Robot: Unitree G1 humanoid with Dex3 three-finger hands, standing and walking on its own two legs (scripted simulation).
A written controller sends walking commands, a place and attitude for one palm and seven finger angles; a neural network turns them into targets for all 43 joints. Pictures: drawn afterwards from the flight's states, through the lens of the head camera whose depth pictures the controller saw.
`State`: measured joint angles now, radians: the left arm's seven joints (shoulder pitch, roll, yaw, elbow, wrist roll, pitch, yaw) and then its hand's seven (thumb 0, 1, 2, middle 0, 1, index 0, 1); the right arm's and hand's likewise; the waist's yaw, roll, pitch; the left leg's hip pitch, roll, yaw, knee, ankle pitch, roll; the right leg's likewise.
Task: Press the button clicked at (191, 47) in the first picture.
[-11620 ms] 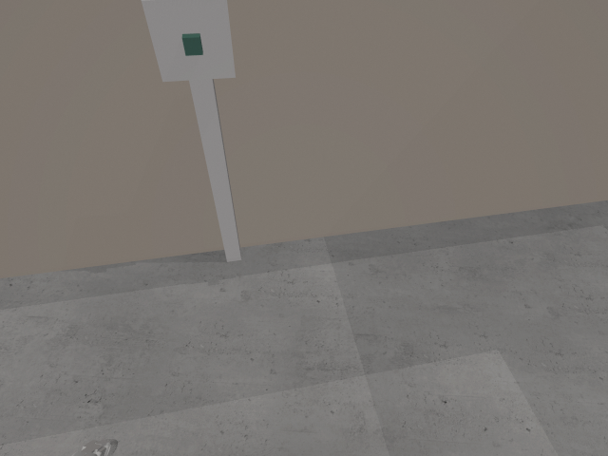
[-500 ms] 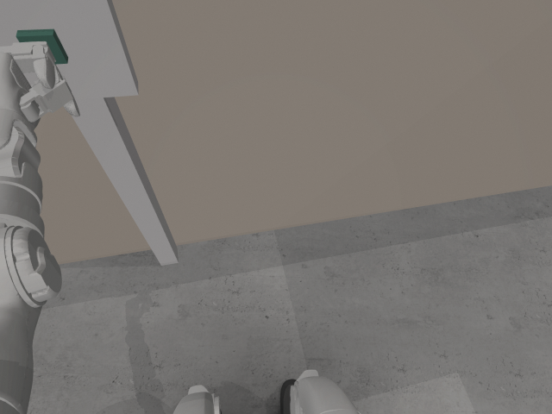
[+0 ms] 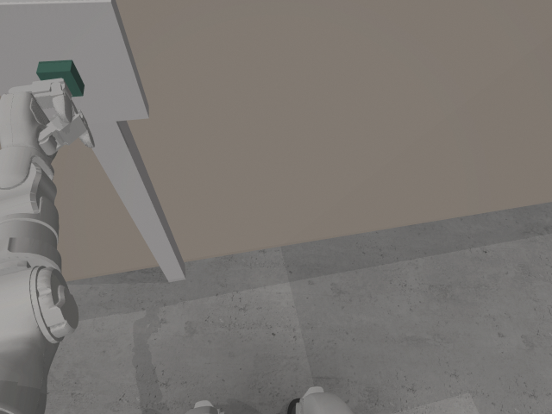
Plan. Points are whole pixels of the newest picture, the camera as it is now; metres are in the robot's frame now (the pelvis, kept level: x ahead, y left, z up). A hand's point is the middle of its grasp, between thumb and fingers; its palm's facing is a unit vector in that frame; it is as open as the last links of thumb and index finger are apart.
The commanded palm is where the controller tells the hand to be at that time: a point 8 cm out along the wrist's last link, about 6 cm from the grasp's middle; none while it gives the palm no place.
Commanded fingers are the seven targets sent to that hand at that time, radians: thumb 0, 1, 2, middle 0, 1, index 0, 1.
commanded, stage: pull the fist back off the button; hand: left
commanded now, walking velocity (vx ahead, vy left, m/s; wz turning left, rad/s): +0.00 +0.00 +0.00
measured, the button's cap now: (62, 77) +0.54 +0.26 +0.15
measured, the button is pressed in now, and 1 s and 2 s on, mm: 0 0 0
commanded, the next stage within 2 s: draw the hand back to the body in 0.52 s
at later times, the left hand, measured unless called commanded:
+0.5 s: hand (67, 173) +0.41 +0.24 +0.12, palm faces +0.15 -0.99 +0.01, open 3.1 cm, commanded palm +0.38 +0.27 +0.12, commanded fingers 0.00 0.90 0.90 -1.30 -1.50 -1.30 -1.50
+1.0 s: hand (51, 204) +0.34 +0.22 +0.15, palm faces +0.17 -0.98 -0.02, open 3.1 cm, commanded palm +0.30 +0.27 +0.15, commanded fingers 0.00 0.90 0.90 -1.30 -1.50 -1.30 -1.50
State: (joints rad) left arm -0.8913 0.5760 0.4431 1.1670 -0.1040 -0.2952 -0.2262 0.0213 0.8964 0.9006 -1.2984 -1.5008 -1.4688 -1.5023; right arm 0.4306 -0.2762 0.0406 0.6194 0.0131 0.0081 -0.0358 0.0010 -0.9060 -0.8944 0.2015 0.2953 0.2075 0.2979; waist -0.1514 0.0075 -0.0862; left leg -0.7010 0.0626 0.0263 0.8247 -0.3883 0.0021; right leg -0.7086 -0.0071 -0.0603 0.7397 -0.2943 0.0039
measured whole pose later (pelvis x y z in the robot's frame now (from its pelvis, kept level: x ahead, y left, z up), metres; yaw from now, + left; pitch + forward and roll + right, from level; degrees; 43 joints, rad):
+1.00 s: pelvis +0.02 -0.01 +0.02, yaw +1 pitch +2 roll +0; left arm -0.16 0.30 0.31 0.30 -0.25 -0.08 -0.17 0.02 0.90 0.90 -1.30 -1.50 -1.30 -1.50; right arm 0.29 -0.26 0.03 0.62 0.06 -0.08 -0.08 0.01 -0.91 -0.89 0.20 0.30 0.21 0.30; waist -0.01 0.05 -0.06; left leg -0.31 0.04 0.03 0.62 -0.35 -0.01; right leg -0.35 -0.02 -0.06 0.60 -0.30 0.00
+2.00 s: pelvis +0.03 +0.00 +0.04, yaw +2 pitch -5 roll -1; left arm 0.53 0.31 0.27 -0.48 -0.04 -0.09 0.11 0.01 0.89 0.90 -1.31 -1.50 -1.31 -1.50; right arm 0.20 -0.22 0.02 0.63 -0.01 -0.13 -0.08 0.01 -0.91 -0.90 0.20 0.30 0.21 0.30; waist 0.07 0.06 0.02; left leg -0.06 0.03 0.03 0.43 -0.28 0.00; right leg -0.08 -0.02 -0.06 0.39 -0.22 0.01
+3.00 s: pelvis -0.06 +0.02 +0.02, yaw +2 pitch +0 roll -2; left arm 0.59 0.37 0.38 -0.59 0.00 -0.24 0.16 0.01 0.89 0.90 -1.31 -1.50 -1.31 -1.50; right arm 0.23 -0.21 0.01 0.54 0.00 -0.08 -0.08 0.01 -0.90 -0.89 0.20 0.30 0.21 0.30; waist -0.01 -0.01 0.02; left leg -0.40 0.01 0.03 0.63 -0.23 0.04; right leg -0.39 -0.02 0.00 0.54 -0.17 0.03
